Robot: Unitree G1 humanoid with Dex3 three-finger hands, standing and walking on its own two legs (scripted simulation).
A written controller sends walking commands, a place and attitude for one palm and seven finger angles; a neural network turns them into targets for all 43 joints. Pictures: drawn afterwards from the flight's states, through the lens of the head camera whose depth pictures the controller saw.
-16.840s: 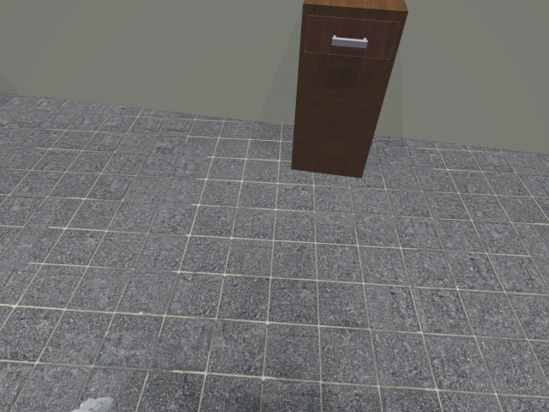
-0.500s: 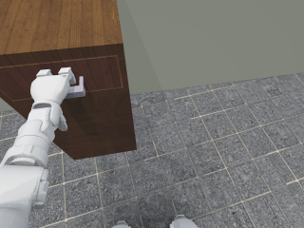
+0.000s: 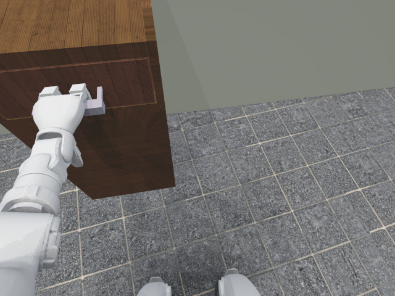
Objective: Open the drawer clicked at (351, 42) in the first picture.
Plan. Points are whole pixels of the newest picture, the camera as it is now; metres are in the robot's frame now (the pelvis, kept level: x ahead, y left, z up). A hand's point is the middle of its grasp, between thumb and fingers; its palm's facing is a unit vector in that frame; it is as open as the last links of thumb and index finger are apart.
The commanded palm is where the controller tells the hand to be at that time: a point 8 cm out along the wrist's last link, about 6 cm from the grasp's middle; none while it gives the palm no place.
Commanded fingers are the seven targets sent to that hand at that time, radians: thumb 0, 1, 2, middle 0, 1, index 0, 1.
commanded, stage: lower the fingers behind the handle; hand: left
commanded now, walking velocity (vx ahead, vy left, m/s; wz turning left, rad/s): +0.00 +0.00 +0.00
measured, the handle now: (70, 102) +0.52 +0.26 +0.03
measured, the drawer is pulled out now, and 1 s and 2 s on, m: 0.00 0.00 0.09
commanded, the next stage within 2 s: close the thumb around the handle in 0.26 s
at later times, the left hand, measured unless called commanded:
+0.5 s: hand (71, 126) +0.48 +0.26 +0.00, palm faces -0.06 -0.02 -1.00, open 13.4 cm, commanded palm +0.46 +0.25 +0.06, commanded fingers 0.00 -0.05 0.49 -0.33 -1.25 -0.33 -1.25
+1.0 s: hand (72, 125) +0.48 +0.26 +0.00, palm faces -0.08 -0.03 -1.00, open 5.6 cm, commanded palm +0.47 +0.25 +0.06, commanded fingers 0.00 0.90 0.90 -0.40 -1.35 -0.40 -1.35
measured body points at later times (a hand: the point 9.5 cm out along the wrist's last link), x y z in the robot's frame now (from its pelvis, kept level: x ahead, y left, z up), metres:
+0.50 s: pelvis +0.00 +0.00 +0.00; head +0.12 +0.01 +0.43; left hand +0.47 +0.26 +0.06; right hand +0.00 -0.27 -0.13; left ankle -0.02 +0.11 -0.68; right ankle +0.01 -0.13 -0.68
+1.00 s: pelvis +0.00 +0.01 +0.00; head +0.12 +0.01 +0.44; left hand +0.48 +0.26 +0.06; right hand +0.00 -0.27 -0.13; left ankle -0.02 +0.11 -0.68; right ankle +0.01 -0.13 -0.68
